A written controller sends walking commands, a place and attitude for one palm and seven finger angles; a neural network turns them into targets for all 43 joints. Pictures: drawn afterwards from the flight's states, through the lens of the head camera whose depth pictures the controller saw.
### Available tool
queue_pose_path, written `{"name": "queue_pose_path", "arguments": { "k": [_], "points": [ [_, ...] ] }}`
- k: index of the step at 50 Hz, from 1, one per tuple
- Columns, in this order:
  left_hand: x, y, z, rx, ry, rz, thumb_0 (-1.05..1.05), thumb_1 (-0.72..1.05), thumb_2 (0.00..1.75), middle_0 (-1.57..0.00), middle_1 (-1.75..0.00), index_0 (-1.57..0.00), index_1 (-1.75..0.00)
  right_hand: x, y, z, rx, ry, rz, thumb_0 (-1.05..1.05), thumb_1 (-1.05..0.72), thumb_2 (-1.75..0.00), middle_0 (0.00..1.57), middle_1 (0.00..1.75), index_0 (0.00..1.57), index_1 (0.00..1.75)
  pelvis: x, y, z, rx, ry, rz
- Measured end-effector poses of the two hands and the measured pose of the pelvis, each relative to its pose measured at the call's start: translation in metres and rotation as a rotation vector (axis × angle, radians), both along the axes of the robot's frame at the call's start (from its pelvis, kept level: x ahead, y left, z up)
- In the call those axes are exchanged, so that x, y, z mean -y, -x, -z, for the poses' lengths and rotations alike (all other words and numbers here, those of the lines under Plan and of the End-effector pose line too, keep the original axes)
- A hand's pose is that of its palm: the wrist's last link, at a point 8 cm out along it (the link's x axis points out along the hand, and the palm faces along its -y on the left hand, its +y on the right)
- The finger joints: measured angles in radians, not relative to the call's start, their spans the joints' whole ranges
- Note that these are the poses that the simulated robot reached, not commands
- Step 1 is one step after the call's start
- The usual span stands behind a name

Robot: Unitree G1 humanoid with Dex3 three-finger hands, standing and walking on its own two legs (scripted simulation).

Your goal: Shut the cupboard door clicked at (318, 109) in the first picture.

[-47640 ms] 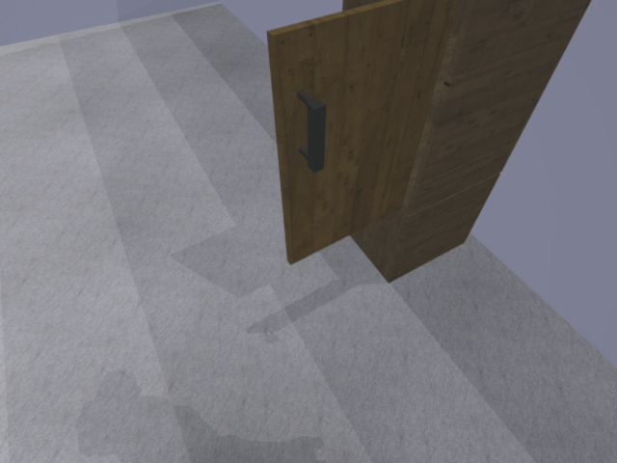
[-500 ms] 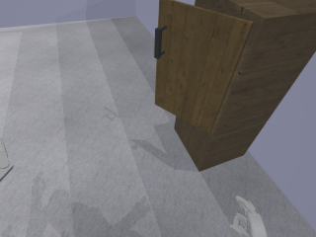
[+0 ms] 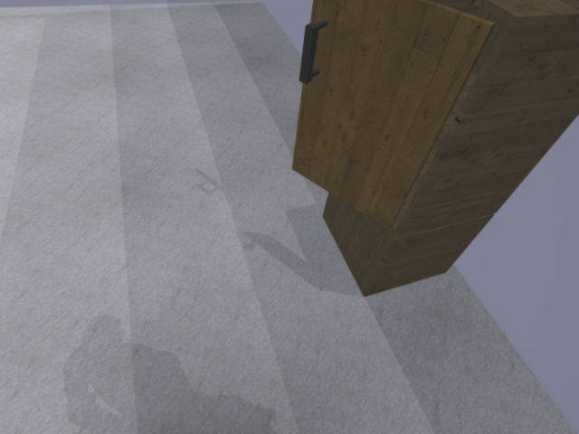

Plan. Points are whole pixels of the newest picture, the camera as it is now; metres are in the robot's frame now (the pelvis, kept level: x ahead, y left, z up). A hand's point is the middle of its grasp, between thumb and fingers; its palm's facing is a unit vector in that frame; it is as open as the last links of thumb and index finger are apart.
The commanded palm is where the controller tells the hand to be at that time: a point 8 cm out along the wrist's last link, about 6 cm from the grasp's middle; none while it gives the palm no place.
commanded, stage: let the arm hang, fingers relaxed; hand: left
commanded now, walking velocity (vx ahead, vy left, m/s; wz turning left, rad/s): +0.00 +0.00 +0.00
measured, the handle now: (313, 52) +0.92 +0.00 +0.08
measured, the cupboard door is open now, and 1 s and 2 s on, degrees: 32 32 32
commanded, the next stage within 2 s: look to check the result in 0.70 s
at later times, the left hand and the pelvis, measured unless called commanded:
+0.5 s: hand out of the picture -0.03 +0.16 -0.17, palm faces +0.02 -0.99 -0.16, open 7.4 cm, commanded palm none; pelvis +0.00 +0.01 +0.00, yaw -2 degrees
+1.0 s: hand out of the picture -0.01 +0.15 -0.17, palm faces +0.02 -0.99 -0.17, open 7.4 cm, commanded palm none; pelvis +0.02 -0.01 +0.01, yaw -2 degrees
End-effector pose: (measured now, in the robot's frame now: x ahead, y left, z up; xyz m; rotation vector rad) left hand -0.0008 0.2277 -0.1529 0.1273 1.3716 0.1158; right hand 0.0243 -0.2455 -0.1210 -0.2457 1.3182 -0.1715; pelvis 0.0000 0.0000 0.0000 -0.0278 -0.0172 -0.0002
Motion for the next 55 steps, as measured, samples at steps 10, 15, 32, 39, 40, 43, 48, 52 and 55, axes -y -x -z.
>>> {"name": "queue_pose_path", "arguments": {
  "k": [10,15,32,39,40,43,48,52,55],
  "points": [
    [-0.014,0.062,-0.017,-0.164,-0.061,-0.041,0.01,0.92,0.90,-0.20,-0.30,-0.20,-0.30,-0.027,0.042,0.019,-0.083,-0.081,0.080,0.00,-0.91,-0.90,0.20,0.30,0.20,0.30,-0.007,0.002,-0.004,0.011,-0.007,0.014],
    [-0.011,0.061,-0.017,-0.159,-0.063,-0.040,0.01,0.91,0.90,-0.20,-0.30,-0.20,-0.30,-0.039,0.047,0.023,-0.081,-0.112,0.101,0.00,-0.91,-0.90,0.20,0.30,0.20,0.30,-0.008,0.002,-0.004,0.013,-0.012,0.022],
    [0.029,0.019,-0.007,-0.063,0.023,-0.026,0.01,0.91,0.90,-0.20,-0.30,-0.20,-0.30,-0.038,0.051,0.020,-0.088,-0.108,0.130,0.00,-0.91,-0.90,0.20,0.30,0.20,0.30,-0.002,-0.004,-0.005,0.005,-0.021,0.025],
    [0.031,0.018,-0.009,-0.078,0.013,-0.028,0.01,0.91,0.90,-0.20,-0.30,-0.20,-0.30,-0.034,0.047,0.020,-0.094,-0.108,0.133,0.00,-0.91,-0.90,0.20,0.30,0.20,0.30,0.003,-0.008,-0.006,0.005,-0.021,0.025],
    [0.031,0.018,-0.009,-0.081,0.010,-0.028,0.01,0.91,0.90,-0.20,-0.30,-0.20,-0.30,-0.034,0.046,0.020,-0.094,-0.109,0.133,0.00,-0.91,-0.90,0.20,0.30,0.20,0.30,0.003,-0.009,-0.006,0.005,-0.021,0.025],
    [0.030,0.019,-0.010,-0.093,0.002,-0.028,0.01,0.91,0.90,-0.20,-0.30,-0.20,-0.30,-0.032,0.044,0.021,-0.097,-0.111,0.132,0.00,-0.91,-0.90,0.20,0.30,0.20,0.30,0.005,-0.011,-0.006,0.006,-0.022,0.027],
    [0.028,0.018,-0.011,-0.108,-0.009,-0.028,0.01,0.91,0.90,-0.20,-0.30,-0.20,-0.30,-0.030,0.039,0.021,-0.101,-0.112,0.132,0.00,-0.91,-0.90,0.20,0.30,0.20,0.30,0.008,-0.015,-0.006,0.005,-0.022,0.029],
    [0.028,0.015,-0.013,-0.111,-0.015,-0.028,0.01,0.91,0.90,-0.20,-0.30,-0.20,-0.30,-0.028,0.035,0.021,-0.101,-0.111,0.129,0.00,-0.91,-0.90,0.20,0.30,0.20,0.30,0.009,-0.018,-0.007,0.005,-0.023,0.030],
    [0.028,0.011,-0.013,-0.107,-0.016,-0.027,0.01,0.91,0.90,-0.20,-0.30,-0.20,-0.30,-0.026,0.031,0.021,-0.099,-0.110,0.126,0.00,-0.91,-0.90,0.20,0.30,0.20,0.30,0.010,-0.021,-0.007,0.005,-0.024,0.030]
  ]
}}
